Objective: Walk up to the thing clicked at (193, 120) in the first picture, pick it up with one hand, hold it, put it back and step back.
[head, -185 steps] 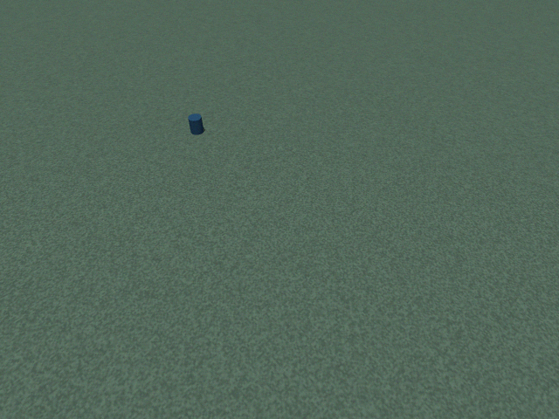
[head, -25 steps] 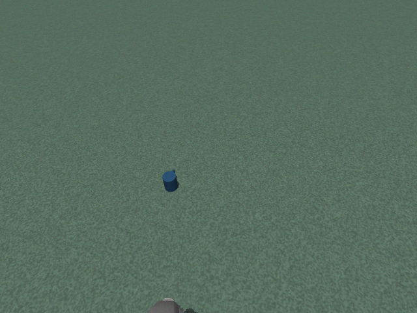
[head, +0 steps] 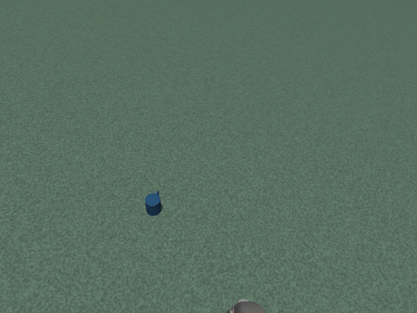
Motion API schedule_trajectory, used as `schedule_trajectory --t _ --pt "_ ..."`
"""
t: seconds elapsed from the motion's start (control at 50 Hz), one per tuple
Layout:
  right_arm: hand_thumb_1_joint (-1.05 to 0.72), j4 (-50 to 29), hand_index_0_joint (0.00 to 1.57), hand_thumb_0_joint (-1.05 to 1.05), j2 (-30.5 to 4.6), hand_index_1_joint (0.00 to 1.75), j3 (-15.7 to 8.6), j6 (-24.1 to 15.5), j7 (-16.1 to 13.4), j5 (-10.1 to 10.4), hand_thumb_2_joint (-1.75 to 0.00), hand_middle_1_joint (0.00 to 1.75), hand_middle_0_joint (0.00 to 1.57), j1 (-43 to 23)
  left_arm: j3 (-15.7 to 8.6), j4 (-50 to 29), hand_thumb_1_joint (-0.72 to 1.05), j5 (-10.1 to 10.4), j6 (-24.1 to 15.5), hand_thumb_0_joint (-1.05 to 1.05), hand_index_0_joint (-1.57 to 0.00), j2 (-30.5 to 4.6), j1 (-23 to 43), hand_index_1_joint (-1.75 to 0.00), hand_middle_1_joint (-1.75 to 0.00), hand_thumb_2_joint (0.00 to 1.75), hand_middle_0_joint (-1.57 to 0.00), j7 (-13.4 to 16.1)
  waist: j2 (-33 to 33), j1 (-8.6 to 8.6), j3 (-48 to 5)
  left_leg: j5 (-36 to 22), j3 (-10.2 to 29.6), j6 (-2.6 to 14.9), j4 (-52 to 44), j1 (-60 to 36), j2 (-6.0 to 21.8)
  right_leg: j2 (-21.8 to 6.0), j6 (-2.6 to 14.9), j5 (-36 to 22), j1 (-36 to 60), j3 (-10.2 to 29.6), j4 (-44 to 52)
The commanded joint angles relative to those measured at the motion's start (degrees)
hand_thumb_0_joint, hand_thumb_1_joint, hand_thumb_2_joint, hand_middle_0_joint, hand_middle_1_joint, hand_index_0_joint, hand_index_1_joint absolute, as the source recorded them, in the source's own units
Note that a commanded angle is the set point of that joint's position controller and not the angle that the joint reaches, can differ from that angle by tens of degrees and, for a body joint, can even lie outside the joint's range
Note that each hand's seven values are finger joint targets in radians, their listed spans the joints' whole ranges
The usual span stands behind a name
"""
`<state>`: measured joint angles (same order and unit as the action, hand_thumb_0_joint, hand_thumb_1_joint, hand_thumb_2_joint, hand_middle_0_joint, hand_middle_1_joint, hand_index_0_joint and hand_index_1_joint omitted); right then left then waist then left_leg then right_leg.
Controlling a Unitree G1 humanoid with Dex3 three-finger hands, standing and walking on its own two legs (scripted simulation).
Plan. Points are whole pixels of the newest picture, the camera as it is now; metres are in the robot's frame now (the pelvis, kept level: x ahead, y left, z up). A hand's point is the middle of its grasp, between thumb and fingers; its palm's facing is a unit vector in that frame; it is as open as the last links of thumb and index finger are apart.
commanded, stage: walk up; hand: left
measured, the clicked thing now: (154, 202) +0.80 +0.21 -0.73
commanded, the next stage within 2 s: none
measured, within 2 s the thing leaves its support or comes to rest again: neither
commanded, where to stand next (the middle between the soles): +0.30 -0.05 m, yaw +1 degrees
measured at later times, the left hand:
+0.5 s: hand (109, 295) +0.19 +0.19 -0.12, palm faces +0.01 -0.91 -0.42, open 7.4 cm
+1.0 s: hand (102, 276) +0.24 +0.22 -0.16, palm faces -0.01 -0.93 -0.38, open 7.4 cm
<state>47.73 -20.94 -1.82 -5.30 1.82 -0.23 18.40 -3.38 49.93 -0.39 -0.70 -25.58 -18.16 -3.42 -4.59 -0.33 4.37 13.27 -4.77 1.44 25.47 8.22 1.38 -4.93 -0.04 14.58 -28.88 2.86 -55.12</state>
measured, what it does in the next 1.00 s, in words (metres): walks ahead: right foot, then left foot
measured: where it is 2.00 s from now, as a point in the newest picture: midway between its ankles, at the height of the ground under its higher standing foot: outside the picture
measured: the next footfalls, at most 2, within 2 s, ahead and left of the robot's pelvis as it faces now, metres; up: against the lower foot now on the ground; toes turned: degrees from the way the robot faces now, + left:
right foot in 0.20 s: +0.21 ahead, -0.18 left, +0.00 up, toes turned -4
left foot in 0.70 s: +0.28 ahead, +0.09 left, +0.00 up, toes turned +2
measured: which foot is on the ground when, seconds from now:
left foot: down 0.00-0.24, up 0.26-0.68, down 0.70-1.00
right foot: up 0.00-0.18, down 0.20-0.74, up 0.76-1.00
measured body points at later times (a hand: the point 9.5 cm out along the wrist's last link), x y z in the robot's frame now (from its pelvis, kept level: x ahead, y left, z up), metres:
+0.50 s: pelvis +0.15 -0.08 +0.00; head +0.16 -0.12 +0.45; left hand +0.19 +0.24 -0.09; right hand +0.21 -0.40 -0.14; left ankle +0.21 +0.09 -0.67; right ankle +0.17 -0.17 -0.74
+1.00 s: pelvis +0.21 -0.05 -0.01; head +0.23 -0.04 +0.44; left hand +0.24 +0.27 -0.13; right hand +0.32 -0.36 -0.12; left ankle +0.28 +0.05 -0.74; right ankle +0.25 -0.20 -0.72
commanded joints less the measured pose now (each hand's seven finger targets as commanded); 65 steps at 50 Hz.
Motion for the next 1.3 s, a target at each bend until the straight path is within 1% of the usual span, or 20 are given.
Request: schedule_trajectory --t 0.0,0.12,0.18,0.22,0.24,0.34,0.48,0.62,0.68,0.72,0.74,0.82,0.92,1.0,1.04,1.08,1.1,1.14,1.22,1.28 --pt "-0.90 -3.71 0.20 0.00 -17.79 0.30 -5.85 -1.31 -0.72 0.16 -0.90 0.30 0.20 1.70 -2.68 -4.21 0.90 -0.32 -1.53 0.00 -0.20 -7.88 1.84 -0.30 -0.30 0.90 -0.20 -0.71 14.31 2.01 3.82 4.94 10.52 10.67 -14.50 2.27 12.81 -2.15 -0.62 -4.19 -2.93 -2.11 9.01" --pt "-0.90 -4.72 0.20 0.00 -18.03 0.30 -5.76 -0.50 -0.52 -0.03 -0.90 0.30 0.20 -0.27 -3.03 -3.50 0.90 -0.39 -3.00 0.00 -0.20 -7.61 3.77 -0.30 -0.30 0.90 -0.20 -0.92 12.53 0.62 1.55 0.94 9.34 9.75 -7.84 5.00 13.31 -0.23 0.97 -4.34 8.71 -4.31 21.32" --pt "-0.90 -5.07 0.20 0.00 -13.81 0.30 -4.20 0.01 -0.65 -0.25 -0.90 0.30 0.20 1.84 -4.72 0.06 0.90 -0.78 -4.49 0.00 -0.20 -10.99 -6.58 -0.30 -0.30 0.90 -0.20 0.43 0.69 -4.35 -6.41 -4.76 4.63 6.28 14.50 10.10 8.15 1.51 2.33 -1.88 28.33 -3.48 27.10" --pt "-0.90 -5.21 0.20 0.00 -10.15 0.30 -2.58 0.34 -0.58 0.48 -0.90 0.30 0.20 6.18 -6.13 -1.27 0.90 -0.82 -5.33 0.00 -0.20 -18.31 -9.07 -0.30 -0.30 0.90 -0.20 1.65 -14.71 -4.53 -7.62 16.04 1.81 0.75 36.81 27.61 -4.51 -18.20 9.48 10.81 35.77 31.73 42.03" --pt "-0.90 -3.88 0.20 0.00 -15.58 0.30 -3.91 1.01 -1.47 -0.30 -0.90 0.30 0.20 3.99 -6.10 -1.68 0.90 0.07 -4.88 0.00 -0.20 -18.74 -6.65 -0.30 -0.30 0.90 -0.20 1.58 -10.13 -4.74 -5.76 17.84 5.73 0.92 40.95 28.40 -0.91 -21.06 14.32 9.96 31.92 34.90 40.83" --pt "-0.90 0.77 0.20 0.00 -13.05 0.30 -3.85 2.38 -0.50 0.85 -0.90 0.30 0.20 7.17 -3.59 -3.27 0.90 1.05 -4.75 0.00 -0.20 -11.58 -0.20 -0.30 -0.30 0.90 -0.20 2.53 -6.38 0.49 -0.52 3.33 9.14 0.12 34.49 19.42 0.95 -7.36 4.90 -10.81 18.42 6.06 39.59" --pt "-0.90 0.05 0.20 0.00 -12.19 0.30 -4.34 3.67 -0.01 -0.39 -0.90 0.30 0.20 1.53 -3.42 -5.64 0.90 -0.20 -4.89 0.00 -0.20 -10.59 -1.16 -0.30 -0.30 0.90 -0.20 3.11 -3.01 -0.72 2.49 -1.10 9.64 -2.18 25.68 22.51 0.65 -9.26 7.69 -12.03 18.20 1.14 41.91" --pt "-0.90 0.75 0.20 0.00 -9.17 0.30 -2.87 3.10 -0.73 -0.87 -0.90 0.30 0.20 -2.41 -2.26 -4.78 0.90 0.29 -3.96 0.00 -0.20 -10.25 0.35 -0.30 -0.30 0.90 -0.20 4.34 -1.72 -1.23 -2.34 -4.36 4.54 0.09 9.84 10.19 0.60 -10.04 9.66 -35.81 19.21 -2.53 28.03" --pt "-0.90 2.26 0.20 0.00 -13.97 0.30 -4.25 2.32 -1.69 -1.48 -0.90 0.30 0.20 1.40 -0.90 -5.16 0.90 1.04 -3.13 0.00 -0.20 -7.78 0.99 -0.30 -0.30 0.90 -0.20 4.48 9.47 1.69 -7.45 -19.04 10.95 4.34 -0.22 -2.86 4.59 -3.99 4.63 -19.10 12.87 -5.75 13.16" --pt "-0.90 0.18 0.20 0.00 -20.51 0.30 -5.92 1.95 -1.44 -0.55 -0.90 0.30 0.20 2.87 -0.56 -4.41 0.90 1.35 -2.20 0.00 -0.20 -6.42 -4.89 -0.30 -0.30 0.90 -0.20 4.24 18.77 1.17 -10.27 -6.93 33.91 14.31 -5.69 -9.53 18.66 6.45 2.50 19.94 -0.07 -6.31 -2.69" --pt "-0.90 0.95 0.20 0.00 -20.17 0.30 -6.40 2.32 -1.41 0.04 -0.90 0.30 0.20 2.74 -1.18 -2.86 0.90 0.35 -1.59 0.00 -0.20 -9.09 -3.49 -0.30 -0.30 0.90 -0.20 4.65 17.41 1.96 -8.39 4.77 36.85 15.81 -7.62 -5.98 19.76 3.38 2.71 21.23 0.02 -3.17 -6.26" --pt "-0.90 -1.45 0.20 0.00 -15.96 0.30 -4.65 2.69 -1.57 -0.26 -0.90 0.30 0.20 -4.41 -1.39 -0.95 0.90 0.07 -1.12 0.00 -0.20 -9.53 -2.96 -0.30 -0.30 0.90 -0.20 3.34 15.05 0.29 -2.21 13.02 21.04 9.39 -10.90 5.85 10.43 1.92 2.04 12.16 2.74 -1.45 -0.61" --pt "-0.90 -2.15 0.20 0.00 -15.25 0.30 -4.42 3.77 -1.09 -1.34 -0.90 0.30 0.20 -6.00 -0.87 1.07 0.90 -0.12 -2.20 0.00 -0.20 -7.02 -3.01 -0.30 -0.30 0.90 -0.20 3.93 16.03 0.89 -2.33 8.00 17.42 11.23 -8.47 8.25 10.39 2.78 -0.22 8.80 8.11 -5.13 12.77" --pt "-0.90 -2.84 0.20 0.00 -14.44 0.30 -4.04 5.52 -0.47 -0.99 -0.90 0.30 0.20 -9.80 -1.24 3.68 0.90 -0.69 -3.00 0.00 -0.20 -6.47 -5.01 -0.30 -0.30 0.90 -0.20 4.96 12.35 -0.99 -4.51 9.65 14.29 8.53 -1.64 14.63 8.48 4.92 0.21 -1.02 19.69 -6.89 24.33" --pt "-0.90 -2.35 0.20 0.00 -10.17 0.30 -2.52 6.11 -0.52 -0.28 -0.90 0.30 0.20 -9.13 -1.69 3.32 0.90 -1.34 -3.49 0.00 -0.20 -8.49 -4.08 -0.30 -0.30 0.90 -0.20 5.39 4.43 -1.72 -3.00 16.22 12.22 4.23 3.71 19.43 4.95 0.55 2.47 4.04 21.54 1.92 31.24" --pt "-0.90 -1.07 0.20 0.00 -9.82 0.30 -2.44 6.67 -0.67 -0.68 -0.90 0.30 0.20 -8.67 -2.57 0.91 0.90 -2.09 -3.97 0.00 -0.20 -15.12 3.21 -0.30 -0.30 0.90 -0.20 5.54 -4.64 -0.63 1.54 15.59 8.02 -0.21 20.10 20.08 -1.29 -17.62 10.68 28.67 9.42 27.01 46.30" --pt "-0.90 0.15 0.20 0.00 -13.22 0.30 -3.69 6.69 -0.83 -0.84 -0.90 0.30 0.20 -8.69 -2.70 0.35 0.90 -1.96 -3.67 0.00 -0.20 -15.61 6.37 -0.30 -0.30 0.90 -0.20 5.44 -3.53 -0.07 4.65 13.75 10.08 -0.38 23.49 15.93 1.10 -18.57 13.37 28.89 2.76 26.47 46.01" --pt "-0.90 2.39 0.20 0.00 -12.13 0.30 -3.34 6.00 -0.44 -0.25 -0.90 0.30 0.20 -6.78 -1.53 0.23 0.90 -1.48 -4.05 0.00 -0.20 -11.58 7.03 -0.30 -0.30 0.90 -0.20 5.14 -2.48 0.80 2.99 10.84 10.07 -0.24 18.69 14.69 0.45 -11.57 9.77 14.64 8.50 15.76 41.36" --pt "-0.90 4.13 0.20 0.00 -10.98 0.30 -2.43 4.86 -0.49 -0.29 -0.90 0.30 0.20 -6.99 -1.34 1.27 0.90 -1.36 -3.81 0.00 -0.20 -11.32 5.92 -0.30 -0.30 0.90 -0.20 4.39 -6.56 -0.30 -3.58 11.25 6.21 -0.48 10.45 10.16 -0.78 -8.39 7.99 -4.41 16.52 8.21 34.22" --pt "-0.90 6.28 0.20 0.00 -11.69 0.30 -2.77 3.20 -1.43 -0.41 -0.90 0.30 0.20 -5.43 -0.35 1.57 0.90 -0.11 -2.87 0.00 -0.20 -8.98 6.94 -0.30 -0.30 0.90 -0.20 4.09 -4.58 1.12 -7.94 -6.60 7.37 -0.06 -1.39 -0.94 0.36 -5.01 4.30 -20.41 15.40 1.20 24.91"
